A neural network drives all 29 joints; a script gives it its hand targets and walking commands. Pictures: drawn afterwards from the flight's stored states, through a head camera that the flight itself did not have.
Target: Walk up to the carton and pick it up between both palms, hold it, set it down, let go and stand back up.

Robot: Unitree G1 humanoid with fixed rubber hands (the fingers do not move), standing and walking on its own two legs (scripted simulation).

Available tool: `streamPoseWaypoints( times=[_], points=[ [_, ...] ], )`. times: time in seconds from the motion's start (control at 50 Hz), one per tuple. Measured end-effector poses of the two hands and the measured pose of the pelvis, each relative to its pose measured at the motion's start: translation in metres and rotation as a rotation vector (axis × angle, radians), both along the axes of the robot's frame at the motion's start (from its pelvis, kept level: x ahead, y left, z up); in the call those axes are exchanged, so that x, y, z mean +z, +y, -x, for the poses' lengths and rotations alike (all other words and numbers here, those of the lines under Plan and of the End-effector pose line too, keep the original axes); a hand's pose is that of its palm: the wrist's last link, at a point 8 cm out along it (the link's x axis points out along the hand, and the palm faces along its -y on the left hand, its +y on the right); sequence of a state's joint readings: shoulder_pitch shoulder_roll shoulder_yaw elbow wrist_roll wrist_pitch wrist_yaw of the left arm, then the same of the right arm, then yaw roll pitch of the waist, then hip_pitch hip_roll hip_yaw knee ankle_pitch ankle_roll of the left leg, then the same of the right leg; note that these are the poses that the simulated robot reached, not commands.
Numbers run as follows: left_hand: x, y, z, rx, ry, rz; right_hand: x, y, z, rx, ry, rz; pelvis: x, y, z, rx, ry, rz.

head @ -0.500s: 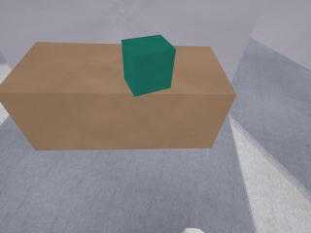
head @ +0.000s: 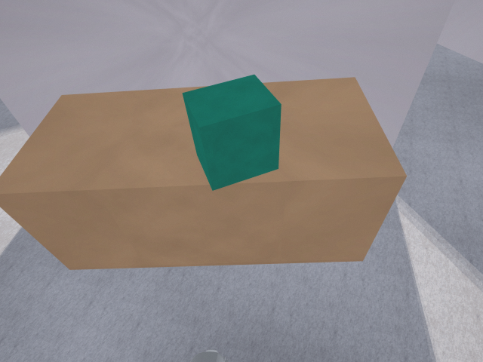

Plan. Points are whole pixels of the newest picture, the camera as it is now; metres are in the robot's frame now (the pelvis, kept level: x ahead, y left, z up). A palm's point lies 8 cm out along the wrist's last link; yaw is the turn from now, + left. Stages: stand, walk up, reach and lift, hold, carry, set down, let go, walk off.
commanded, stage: walk up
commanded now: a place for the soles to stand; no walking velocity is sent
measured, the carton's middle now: (233, 133) +0.78 +0.08 -0.09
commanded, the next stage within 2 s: none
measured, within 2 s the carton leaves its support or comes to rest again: neither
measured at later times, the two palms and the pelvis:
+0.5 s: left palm (66, 300) +0.27 +0.38 -0.08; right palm (397, 303) +0.26 -0.24 -0.07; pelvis +0.18 +0.07 +0.00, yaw +1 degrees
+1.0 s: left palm (103, 251) +0.38 +0.35 -0.09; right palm (396, 271) +0.33 -0.26 -0.09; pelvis +0.25 +0.05 +0.00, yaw +2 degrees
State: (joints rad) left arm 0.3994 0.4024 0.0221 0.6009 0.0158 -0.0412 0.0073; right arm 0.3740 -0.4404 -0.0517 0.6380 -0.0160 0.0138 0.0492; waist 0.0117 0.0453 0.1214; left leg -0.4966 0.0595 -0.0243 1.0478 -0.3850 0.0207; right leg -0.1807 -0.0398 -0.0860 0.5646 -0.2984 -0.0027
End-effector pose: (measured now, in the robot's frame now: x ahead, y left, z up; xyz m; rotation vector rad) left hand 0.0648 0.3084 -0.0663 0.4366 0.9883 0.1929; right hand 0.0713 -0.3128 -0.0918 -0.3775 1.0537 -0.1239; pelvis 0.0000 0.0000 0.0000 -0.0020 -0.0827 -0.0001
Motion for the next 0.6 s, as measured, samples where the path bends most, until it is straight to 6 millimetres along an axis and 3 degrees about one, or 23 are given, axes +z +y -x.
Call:
streamPoseWaypoints(
  times=[0.12,0.2,0.26,0.32,0.44,0.52,0.6],
  points=[
    [-0.012,0.027,-0.003,0.071,0.087,0.012,0.017,0.023,-0.09,0.076,-0.052,0.02,0.0,0.017,-0.05,0.021,0.019,0.015],
    [-0.035,0.051,-0.025,0.095,0.116,0.037,0.019,0.049,-0.149,0.108,-0.095,0.041,-0.013,0.038,-0.09,0.027,0.029,0.028],
    [-0.053,0.064,-0.051,0.101,0.14,0.06,0.02,0.069,-0.181,0.105,-0.137,0.056,-0.019,0.053,-0.112,0.02,0.011,-0.01],
    [-0.05,0.067,-0.089,0.075,0.129,0.074,0.027,0.081,-0.194,0.076,-0.17,0.051,-0.013,0.062,-0.131,0.018,0.003,0.019],
    [-0.026,0.073,-0.172,0.005,0.031,0.071,0.031,0.082,-0.191,0.016,-0.114,0.054,0.0,0.07,-0.168,0.015,-0.008,0.01],
    [-0.014,0.074,-0.215,-0.021,-0.005,0.033,0.018,0.073,-0.188,-0.022,-0.053,0.042,-0.001,0.068,-0.19,0.023,-0.009,-0.001],
    [-0.014,0.071,-0.248,-0.022,-0.035,-0.015,-0.01,0.063,-0.198,-0.045,0.002,0.011,-0.014,0.06,-0.21,0.029,-0.014,-0.015]
  ],
)
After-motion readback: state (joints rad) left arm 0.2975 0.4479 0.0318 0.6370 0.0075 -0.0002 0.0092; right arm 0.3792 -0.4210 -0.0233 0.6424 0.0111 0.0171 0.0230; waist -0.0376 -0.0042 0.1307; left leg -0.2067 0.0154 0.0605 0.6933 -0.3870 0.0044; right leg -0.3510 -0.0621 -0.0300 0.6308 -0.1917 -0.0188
